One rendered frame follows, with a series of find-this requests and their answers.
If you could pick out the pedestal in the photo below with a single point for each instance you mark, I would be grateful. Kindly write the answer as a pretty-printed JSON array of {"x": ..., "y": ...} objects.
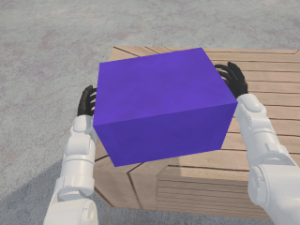
[{"x": 213, "y": 183}]

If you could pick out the robot left upper arm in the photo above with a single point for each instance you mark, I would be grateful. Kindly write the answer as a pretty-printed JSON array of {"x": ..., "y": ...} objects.
[{"x": 74, "y": 212}]

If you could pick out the robot left forearm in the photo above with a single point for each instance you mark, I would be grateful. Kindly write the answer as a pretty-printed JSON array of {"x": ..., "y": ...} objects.
[{"x": 76, "y": 178}]

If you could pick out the robot right forearm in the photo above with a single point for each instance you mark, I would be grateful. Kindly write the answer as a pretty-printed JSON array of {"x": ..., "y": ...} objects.
[{"x": 259, "y": 137}]

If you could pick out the left robot hand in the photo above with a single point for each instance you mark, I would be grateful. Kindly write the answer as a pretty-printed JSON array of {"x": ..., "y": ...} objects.
[{"x": 85, "y": 105}]

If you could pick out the robot right upper arm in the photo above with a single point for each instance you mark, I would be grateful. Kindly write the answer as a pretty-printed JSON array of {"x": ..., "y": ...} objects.
[{"x": 276, "y": 189}]

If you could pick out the right robot hand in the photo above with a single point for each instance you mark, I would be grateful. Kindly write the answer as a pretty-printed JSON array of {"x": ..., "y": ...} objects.
[{"x": 235, "y": 79}]

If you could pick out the carton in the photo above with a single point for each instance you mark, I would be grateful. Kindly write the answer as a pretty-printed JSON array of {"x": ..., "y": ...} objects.
[{"x": 159, "y": 106}]

